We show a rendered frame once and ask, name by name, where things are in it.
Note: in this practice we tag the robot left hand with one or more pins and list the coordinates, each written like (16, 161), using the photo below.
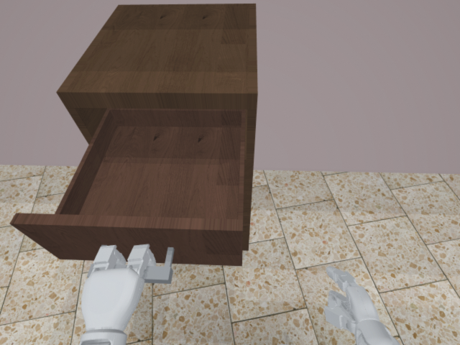
(110, 296)

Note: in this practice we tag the handle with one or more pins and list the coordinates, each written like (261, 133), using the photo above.
(153, 274)

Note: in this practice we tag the drawer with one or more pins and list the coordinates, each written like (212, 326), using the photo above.
(163, 177)

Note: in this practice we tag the robot right forearm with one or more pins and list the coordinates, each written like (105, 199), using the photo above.
(372, 332)

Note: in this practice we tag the robot left forearm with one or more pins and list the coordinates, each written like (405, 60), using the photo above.
(103, 337)

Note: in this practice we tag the cabinet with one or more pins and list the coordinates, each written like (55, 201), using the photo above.
(171, 56)

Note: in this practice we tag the robot right hand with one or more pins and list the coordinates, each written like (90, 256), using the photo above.
(346, 312)

